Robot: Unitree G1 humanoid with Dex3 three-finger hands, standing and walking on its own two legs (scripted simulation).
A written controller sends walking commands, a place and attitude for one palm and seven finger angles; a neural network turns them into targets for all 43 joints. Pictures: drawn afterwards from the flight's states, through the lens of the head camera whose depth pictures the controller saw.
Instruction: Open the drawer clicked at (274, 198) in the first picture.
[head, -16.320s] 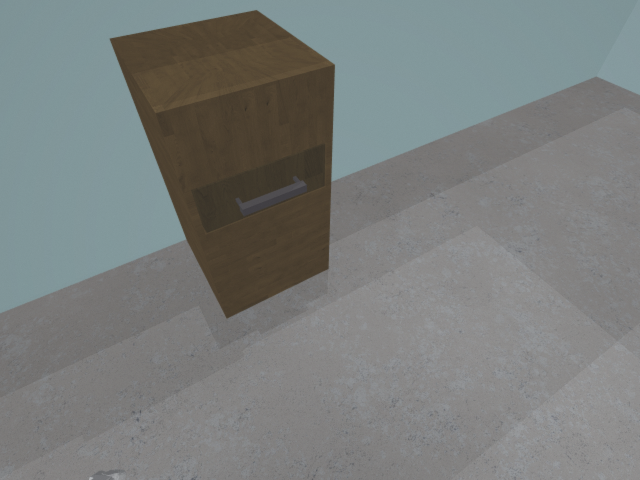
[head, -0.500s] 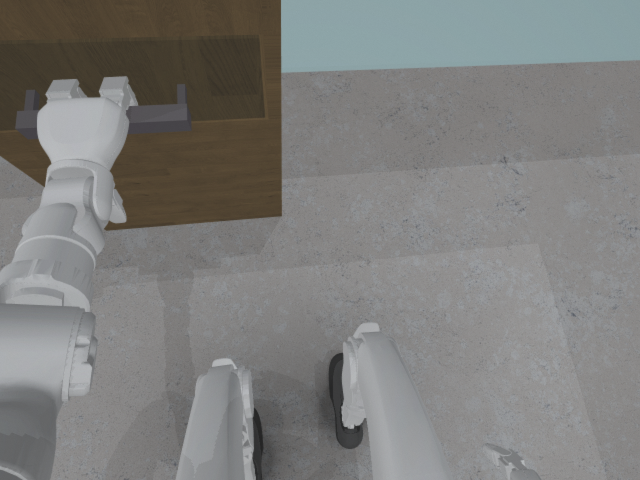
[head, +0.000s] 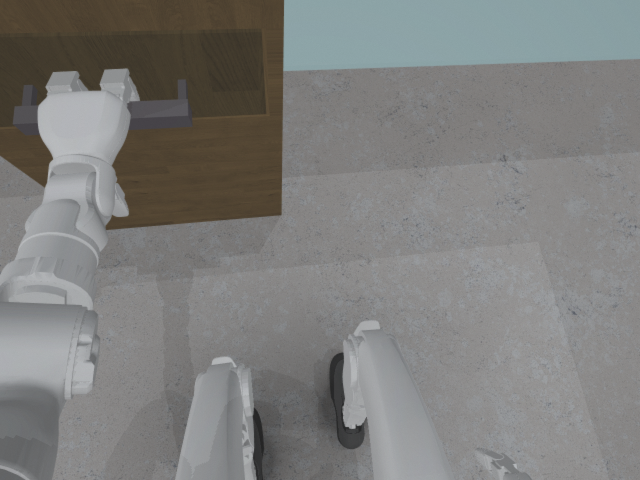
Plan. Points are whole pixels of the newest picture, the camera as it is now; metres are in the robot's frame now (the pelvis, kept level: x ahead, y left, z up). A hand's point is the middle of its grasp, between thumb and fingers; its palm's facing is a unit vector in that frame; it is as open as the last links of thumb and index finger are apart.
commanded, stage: lower the fingers behind the handle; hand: left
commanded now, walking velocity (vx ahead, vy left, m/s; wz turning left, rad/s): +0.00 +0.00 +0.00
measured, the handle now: (108, 103) +0.59 +0.21 -0.03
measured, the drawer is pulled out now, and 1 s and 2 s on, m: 0.00 0.00 0.09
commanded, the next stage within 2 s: close the thumb around the handle in 0.02 s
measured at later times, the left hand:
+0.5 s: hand (114, 148) +0.54 +0.20 -0.05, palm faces -0.04 -0.02 -1.00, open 9.8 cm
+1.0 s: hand (110, 148) +0.54 +0.21 -0.05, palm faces -0.04 -0.01 -1.00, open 5.8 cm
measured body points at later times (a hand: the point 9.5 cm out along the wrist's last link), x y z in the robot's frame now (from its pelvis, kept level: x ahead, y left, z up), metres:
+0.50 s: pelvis +0.01 +0.00 +0.01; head +0.21 +0.01 +0.41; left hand +0.53 +0.20 +0.00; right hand +0.05 -0.27 -0.13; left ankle +0.02 +0.11 -0.52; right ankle +0.11 -0.13 -0.52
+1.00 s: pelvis +0.01 +0.00 +0.00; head +0.22 +0.00 +0.40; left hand +0.53 +0.21 +0.00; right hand +0.05 -0.27 -0.13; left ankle +0.02 +0.11 -0.52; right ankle +0.11 -0.13 -0.52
